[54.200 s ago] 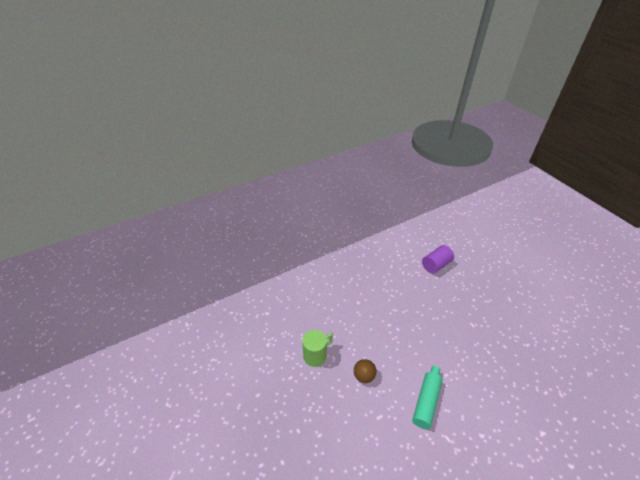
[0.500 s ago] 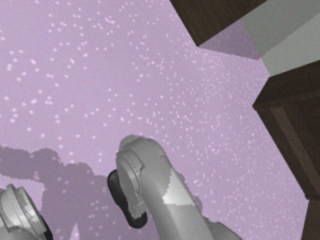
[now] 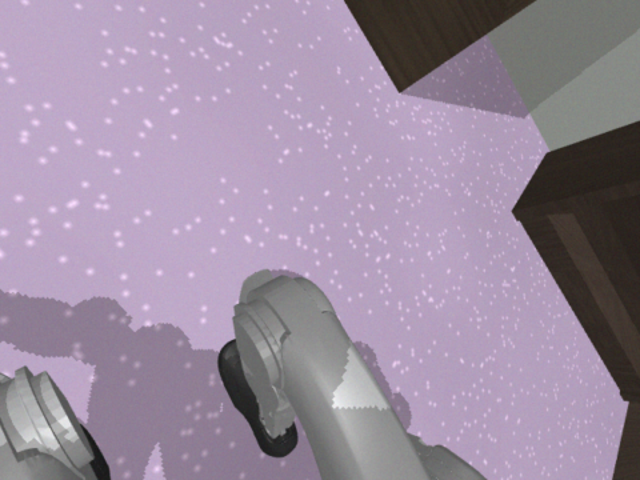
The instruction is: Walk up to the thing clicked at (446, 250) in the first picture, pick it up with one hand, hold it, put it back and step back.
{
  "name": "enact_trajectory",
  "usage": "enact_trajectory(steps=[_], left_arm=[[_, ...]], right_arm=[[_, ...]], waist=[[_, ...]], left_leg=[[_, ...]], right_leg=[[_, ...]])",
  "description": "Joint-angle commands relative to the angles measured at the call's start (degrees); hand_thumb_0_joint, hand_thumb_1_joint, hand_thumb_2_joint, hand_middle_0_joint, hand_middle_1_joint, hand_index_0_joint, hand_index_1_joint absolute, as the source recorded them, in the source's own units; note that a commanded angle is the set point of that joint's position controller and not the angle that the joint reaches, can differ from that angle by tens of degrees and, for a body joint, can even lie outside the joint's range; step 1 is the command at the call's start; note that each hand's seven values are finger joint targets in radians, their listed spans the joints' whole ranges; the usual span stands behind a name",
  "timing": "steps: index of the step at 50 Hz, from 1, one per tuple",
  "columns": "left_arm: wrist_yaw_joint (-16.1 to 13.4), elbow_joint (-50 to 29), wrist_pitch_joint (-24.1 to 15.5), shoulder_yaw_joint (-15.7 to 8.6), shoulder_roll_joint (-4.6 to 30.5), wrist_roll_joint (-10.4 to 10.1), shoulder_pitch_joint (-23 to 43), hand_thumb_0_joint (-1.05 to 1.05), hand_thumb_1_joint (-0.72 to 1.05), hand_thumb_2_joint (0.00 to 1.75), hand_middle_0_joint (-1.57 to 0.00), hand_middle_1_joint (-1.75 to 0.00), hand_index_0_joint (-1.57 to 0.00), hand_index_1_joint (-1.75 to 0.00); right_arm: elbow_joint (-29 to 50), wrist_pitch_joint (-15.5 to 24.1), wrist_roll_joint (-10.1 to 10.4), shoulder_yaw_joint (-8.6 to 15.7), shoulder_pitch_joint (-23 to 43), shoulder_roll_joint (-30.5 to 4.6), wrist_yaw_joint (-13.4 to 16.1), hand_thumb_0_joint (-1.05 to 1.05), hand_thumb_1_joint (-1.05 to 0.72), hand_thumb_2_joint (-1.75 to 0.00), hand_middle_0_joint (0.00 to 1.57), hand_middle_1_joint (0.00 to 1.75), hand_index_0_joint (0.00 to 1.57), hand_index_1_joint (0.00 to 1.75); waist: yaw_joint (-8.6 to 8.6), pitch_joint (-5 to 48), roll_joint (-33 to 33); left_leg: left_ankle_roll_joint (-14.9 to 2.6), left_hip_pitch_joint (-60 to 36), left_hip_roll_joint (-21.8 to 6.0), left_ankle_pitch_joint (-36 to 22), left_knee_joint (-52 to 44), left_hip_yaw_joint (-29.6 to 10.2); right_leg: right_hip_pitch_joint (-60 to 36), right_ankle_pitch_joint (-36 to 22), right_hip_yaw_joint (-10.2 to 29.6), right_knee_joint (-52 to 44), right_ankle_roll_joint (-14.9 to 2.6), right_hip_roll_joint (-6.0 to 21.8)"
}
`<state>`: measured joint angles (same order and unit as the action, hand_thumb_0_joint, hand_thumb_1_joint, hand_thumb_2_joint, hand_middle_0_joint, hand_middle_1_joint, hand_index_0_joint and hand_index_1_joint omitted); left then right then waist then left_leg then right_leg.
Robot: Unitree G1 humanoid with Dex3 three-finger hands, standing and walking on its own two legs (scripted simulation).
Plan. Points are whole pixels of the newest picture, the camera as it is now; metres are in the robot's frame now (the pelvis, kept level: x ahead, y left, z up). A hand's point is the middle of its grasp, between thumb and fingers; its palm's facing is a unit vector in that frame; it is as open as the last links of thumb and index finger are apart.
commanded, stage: close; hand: left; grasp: from above
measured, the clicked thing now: out of the picture +0.45 +0.40 -0.28
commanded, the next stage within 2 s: settle in 0.82 s
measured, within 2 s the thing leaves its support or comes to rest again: leaves its support in 1.22 s
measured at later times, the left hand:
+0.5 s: hand out of the picture +0.44 +0.40 -0.24, palm faces -0.27 -0.32 -0.91, open 10.6 cm
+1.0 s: hand out of the picture +0.44 +0.40 -0.24, palm faces -0.27 -0.31 -0.91, open 10.3 cm
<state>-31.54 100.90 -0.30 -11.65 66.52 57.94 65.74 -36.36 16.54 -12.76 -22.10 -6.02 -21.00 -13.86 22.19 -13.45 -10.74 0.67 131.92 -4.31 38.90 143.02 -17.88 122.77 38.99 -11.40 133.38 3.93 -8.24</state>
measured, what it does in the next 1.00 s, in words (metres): stands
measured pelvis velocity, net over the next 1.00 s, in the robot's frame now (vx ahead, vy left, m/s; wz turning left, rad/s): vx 0.00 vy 0.00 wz -0.01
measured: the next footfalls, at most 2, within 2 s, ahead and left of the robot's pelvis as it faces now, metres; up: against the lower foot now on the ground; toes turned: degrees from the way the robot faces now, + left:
none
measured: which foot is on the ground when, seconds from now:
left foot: down 0.00-1.00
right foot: down 0.00-1.00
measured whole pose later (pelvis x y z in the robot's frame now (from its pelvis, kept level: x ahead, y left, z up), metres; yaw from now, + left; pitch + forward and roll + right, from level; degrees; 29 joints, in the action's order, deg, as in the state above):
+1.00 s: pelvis +0.00 +0.00 +0.00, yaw +0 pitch +25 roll -16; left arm -32.3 101.3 -0.2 -11.2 67.4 58.3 66.7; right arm -36.3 16.0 -13.4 -22.5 -6.1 -20.8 -13.4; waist 22.5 -13.2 -10.5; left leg 0.2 132.3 -4.3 38.8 143.4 -18.0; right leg 122.7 38.9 -11.5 133.3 4.2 -8.2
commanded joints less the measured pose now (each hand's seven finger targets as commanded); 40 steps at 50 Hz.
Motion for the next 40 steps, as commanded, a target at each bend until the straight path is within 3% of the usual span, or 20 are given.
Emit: enact_trajectory(steps=[1, 2, 9, 11, 15, 16, 20, 22, 23, 24, 28, 33, 37, 38, 40], left_arm=[[-3.38, -6.98, -0.42, 0.18, 15.16, 0.39, 12.19, 0.0, -0.13, 0.65, -0.4, -0.73, -0.41, -0.72], [-4.01, -6.28, -0.41, -1.02, 15.91, -0.01, 11.48, 0.0, -0.12, 0.65, -0.41, -0.72, -0.41, -0.71], [-3.74, -7.61, 0.81, 0.79, 14.09, -0.11, 13.65, 0.0, -0.06, 0.65, -0.46, -0.69, -0.46, -0.69], [-3.39, -7.94, 1.11, 0.94, 14.04, -0.2, 14.05, 0.0, -0.04, 0.6, -0.47, -0.67, -0.48, -0.66], [-2.62, -3.81, 1.69, 0.29, 13.24, -0.72, 9.92, 0.0, 0.0, 0.57, -0.5, -0.66, -0.51, -0.64], [-2.3, -7.05, 1.33, 1.39, 13.78, -0.35, 12.61, 0.0, 0.02, 0.58, -0.52, -0.66, -0.52, -0.65], [-2.69, -6.64, 0.88, 0.14, 14.38, -1.13, 11.23, 0.0, 0.02, 0.58, -0.53, -0.64, -0.54, -0.63], [-2.64, -3.98, 0.94, -0.03, 13.49, -1.16, 9.35, 0.0, 0.03, 0.58, -0.52, -0.65, -0.53, -0.64], [-2.52, -7.08, 0.52, 0.78, 14.23, -0.53, 12.06, 0.0, 0.05, 0.56, -0.54, -0.65, -0.55, -0.64], [-2.72, -4.53, 0.76, -0.1, 14.1, -0.77, 9.98, 0.0, 0.07, 0.55, -0.55, -0.64, -0.57, -0.63], [-2.66, -6.79, 0.46, 0.48, 13.63, -0.71, 11.12, 0.0, 0.11, 0.58, -0.59, -0.64, -0.6, -0.63], [-2.69, -5.63, 0.17, -0.2, 14.41, -0.7, 10.79, 0.0, 0.2, 0.57, -0.65, -0.65, -0.66, -0.63], [-2.19, -7.95, 0.03, 1.51, 13.84, 0.07, 13.01, 0.0, 0.23, 0.58, -0.68, -0.62, -0.69, -0.61], [-2.45, -4.12, 0.33, 0.71, 13.96, -0.03, 9.65, 0.0, 0.25, 0.59, -0.71, -0.6, -0.71, -0.6], [-2.82, -6.86, -0.21, 1.05, 14.23, 0.05, 12.11, 0.0, 0.27, 0.58, -0.72, -0.59, -0.72, -0.58]], right_arm=[[-1.18, 0.24, -0.01, 5.41, -10.46, -19.58, 0.71, 0.0, -0.9, -0.9, 0.2, 0.3, 0.2, 0.3], [-1.74, 0.1, -0.23, 5.44, -10.35, -19.49, 0.91, 0.0, -0.9, -0.9, 0.2, 0.3, 0.2, 0.3], [-1.36, 0.36, -0.6, 5.78, -10.34, -19.17, 0.72, 0.0, -0.9, -0.9, 0.2, 0.3, 0.2, 0.3], [-1.55, 0.25, -0.22, 5.89, -10.53, -19.07, 0.73, 0.0, -0.9, -0.9, 0.2, 0.3, 0.2, 0.3], [-2.55, 0.0, -0.12, 5.66, -11.42, -18.97, 0.59, 0.0, -0.9, -0.9, 0.2, 0.3, 0.2, 0.3], [-1.91, -0.01, -0.07, 5.75, -11.03, -19.19, 0.61, 0.0, -0.9, -0.9, 0.2, 0.3, 0.2, 0.3], [-1.02, 0.04, 0.06, 5.41, -10.2, -19.08, 0.64, 0.0, -0.9, -0.9, 0.2, 0.3, 0.2, 0.3], [-1.76, -0.21, -0.24, 5.13, -10.94, -18.96, 0.61, 0.0, -0.9, -0.9, 0.2, 0.3, 0.2, 0.3], [-1.12, -0.15, -0.19, 5.25, -10.05, -19.12, 0.72, 0.0, -0.9, -0.9, 0.2, 0.3, 0.2, 0.3], [-2.01, -0.29, -0.31, 5.18, -10.81, -18.88, 0.78, 0.0, -0.9, -0.9, 0.2, 0.3, 0.2, 0.3], [-0.7, -0.29, -0.44, 5.27, -10.04, -19.05, 0.74, 0.0, -0.9, -0.9, 0.2, 0.3, 0.2, 0.3], [-1.52, -0.61, -0.37, 5.47, -10.2, -19.21, 0.91, 0.0, -0.9, -0.9, 0.2, 0.3, 0.2, 0.3], [-0.79, -0.62, -0.33, 5.65, -10.23, -19.64, 0.9, 0.0, -0.89, -0.9, 0.2, 0.3, 0.2, 0.3], [-1.12, -0.62, -0.58, 5.05, -10.1, -18.93, 1.08, 0.0, -0.9, -0.9, 0.2, 0.3, 0.2, 0.3], [-0.89, -0.53, -0.37, 5.47, -9.84, -19.38, 1.21, 0.0, -0.89, -0.9, 0.2, 0.3, 0.2, 0.3]], waist=[[2.85, 35.29, 34.83], [2.26, 35.57, 34.24], [3.25, 36.11, 34.67], [2.81, 36.54, 35.23], [2.85, 36.01, 33.11], [3.2, 36.54, 34.17], [2.14, 36.01, 32.82], [2.74, 35.29, 32.53], [2.69, 35.98, 34.31], [2.48, 35.96, 33.97], [2.66, 35.86, 34.03], [2.28, 34.38, 33.58], [3.14, 33.95, 33.89], [2.86, 34.41, 31.79], [2.7, 34.4, 32.49]], left_leg=[[-0.27, -28.67, -2.82, -11.03, -13.86, 6.35], [-0.24, -28.23, -2.95, -10.07, -14.21, 6.39], [-0.44, -27.95, -2.86, -10.27, -13.58, 6.83], [-0.18, -28.97, -2.92, -11.52, -13.92, 6.26], [-0.19, -28.5, -3.01, -12.35, -14.26, 5.42], [-0.33, -29.19, -2.99, -13.12, -13.8, 5.62], [-0.63, -27.68, -2.87, -12.87, -13.49, 6.26], [-0.47, -27.38, -2.94, -12.78, -13.97, 6.06], [-0.44, -28.22, -3.0, -13.13, -13.78, 6.03], [-0.34, -28.71, -3.03, -13.38, -14.0, 5.95], [-0.49, -28.11, -2.98, -12.44, -13.69, 6.11], [-0.26, -26.76, -2.92, -8.0, -14.96, 5.38], [-0.45, -27.2, -2.82, -8.87, -14.27, 5.63], [-0.68, -26.58, -2.79, -9.08, -13.75, 6.04], [-0.6, -26.77, -2.72, -9.06, -13.81, 5.92]], right_leg=[[-18.5, -14.95, -6.41, -11.87, -4.44, -0.91], [-18.99, -14.2, -6.34, -12.28, -4.45, -1.03], [-19.5, -14.81, -5.92, -12.9, -4.32, -1.05], [-18.63, -15.26, -6.32, -12.08, -4.54, -0.88], [-18.63, -15.74, -6.87, -11.74, -4.38, -0.8], [-18.94, -16.41, -6.54, -11.64, -4.37, -0.8], [-20.26, -16.65, -6.18, -12.19, -4.22, -1.09], [-19.92, -16.29, -6.55, -12.11, -4.3, -1.16], [-19.7, -16.48, -6.42, -11.84, -4.31, -1.14], [-19.89, -16.73, -6.59, -11.91, -4.33, -1.06], [-19.96, -16.23, -6.41, -12.04, -4.26, -1.23], [-17.2, -12.11, -7.03, -11.6, -4.61, -0.87], [-16.96, -13.12, -6.54, -11.61, -4.47, -0.8], [-18.61, -13.5, -6.26, -12.45, -4.24, -1.03], [-17.83, -13.44, -6.3, -12.25, -4.33, -0.87]])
